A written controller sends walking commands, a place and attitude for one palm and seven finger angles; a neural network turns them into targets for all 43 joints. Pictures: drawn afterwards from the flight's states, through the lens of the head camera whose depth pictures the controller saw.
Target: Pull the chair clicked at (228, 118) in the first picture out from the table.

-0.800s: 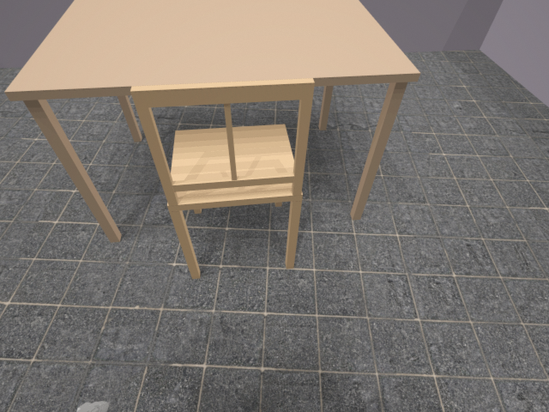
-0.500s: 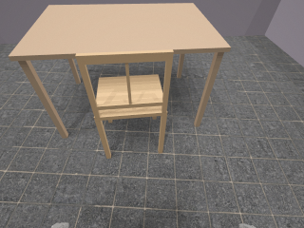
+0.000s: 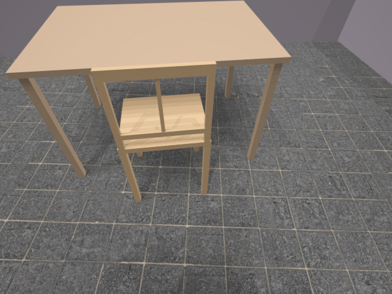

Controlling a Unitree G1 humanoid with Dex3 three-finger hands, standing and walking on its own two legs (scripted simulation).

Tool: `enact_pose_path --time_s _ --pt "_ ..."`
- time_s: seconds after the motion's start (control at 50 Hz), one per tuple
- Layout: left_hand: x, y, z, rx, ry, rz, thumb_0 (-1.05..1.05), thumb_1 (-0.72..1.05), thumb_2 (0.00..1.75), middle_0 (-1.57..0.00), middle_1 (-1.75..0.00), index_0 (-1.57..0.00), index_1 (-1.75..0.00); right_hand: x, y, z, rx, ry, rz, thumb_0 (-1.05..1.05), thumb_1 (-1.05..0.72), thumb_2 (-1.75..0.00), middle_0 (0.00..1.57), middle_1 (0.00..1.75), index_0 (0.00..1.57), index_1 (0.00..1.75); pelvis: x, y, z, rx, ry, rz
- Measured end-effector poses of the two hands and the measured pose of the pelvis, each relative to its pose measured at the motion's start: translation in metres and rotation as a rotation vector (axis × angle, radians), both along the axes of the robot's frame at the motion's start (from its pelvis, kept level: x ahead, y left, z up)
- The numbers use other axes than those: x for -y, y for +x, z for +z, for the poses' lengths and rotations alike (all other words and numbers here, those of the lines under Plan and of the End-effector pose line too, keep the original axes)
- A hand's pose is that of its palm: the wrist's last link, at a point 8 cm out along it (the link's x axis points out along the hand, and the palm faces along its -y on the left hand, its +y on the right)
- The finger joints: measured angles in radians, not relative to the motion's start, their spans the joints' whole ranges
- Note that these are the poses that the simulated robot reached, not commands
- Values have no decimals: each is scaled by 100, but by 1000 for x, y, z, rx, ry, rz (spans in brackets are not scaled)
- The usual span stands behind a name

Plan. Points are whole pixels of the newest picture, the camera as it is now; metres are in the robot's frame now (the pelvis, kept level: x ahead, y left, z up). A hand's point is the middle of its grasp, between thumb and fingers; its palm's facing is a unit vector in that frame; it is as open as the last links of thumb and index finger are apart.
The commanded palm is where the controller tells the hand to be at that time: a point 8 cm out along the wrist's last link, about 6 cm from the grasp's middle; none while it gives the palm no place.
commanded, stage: stand and wait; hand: left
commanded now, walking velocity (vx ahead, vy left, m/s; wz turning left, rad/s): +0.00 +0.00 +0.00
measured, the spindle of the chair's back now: (160, 106) +0.78 +0.18 -0.10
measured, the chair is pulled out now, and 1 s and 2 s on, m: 0.00 0.00 0.00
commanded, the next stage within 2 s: look at it before walking up in 0.04 s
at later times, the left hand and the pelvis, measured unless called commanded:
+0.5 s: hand out of the picture +0.07 +0.24 -0.15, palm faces -0.02 -0.94 -0.33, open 7.4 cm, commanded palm none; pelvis -0.01 -0.01 +0.00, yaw +0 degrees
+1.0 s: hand out of the picture +0.05 +0.23 -0.16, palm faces +0.03 -0.94 -0.33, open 7.4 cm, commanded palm none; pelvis -0.01 -0.01 +0.00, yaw +2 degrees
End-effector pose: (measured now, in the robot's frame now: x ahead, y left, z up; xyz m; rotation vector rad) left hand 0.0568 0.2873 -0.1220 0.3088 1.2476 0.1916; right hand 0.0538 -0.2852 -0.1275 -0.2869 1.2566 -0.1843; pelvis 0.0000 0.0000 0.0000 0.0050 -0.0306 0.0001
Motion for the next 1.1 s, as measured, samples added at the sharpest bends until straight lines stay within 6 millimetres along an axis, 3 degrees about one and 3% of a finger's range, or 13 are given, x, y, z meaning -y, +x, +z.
enact_pose_path --time_s 0.34,0.88,0.98,1.1 --pt "8 11 4 49 -5 -14 1 90 90 -20 -30 -20 -30 4 3 3 34 5 4 1 -91 -89 20 30 20 30 5 -4 1 0 0 -1" --pt "6 -10 3 24 1 16 1 90 90 -20 -30 -20 -30 7 -6 3 17 1 15 1 -91 -89 20 30 20 30 8 -11 1 7 -2 15" --pt "9 -16 0 28 -1 41 1 90 90 -20 -30 -20 -30 1 -8 -2 3 13 28 1 -91 -89 20 30 20 30 8 -14 -1 5 -1 33" --pt "24 -35 -10 8 -34 78 0 90 90 -20 -30 -20 -30 -22 -15 -14 -23 64 43 1 -91 -89 20 29 20 30 7 -19 -5 2 -2 55"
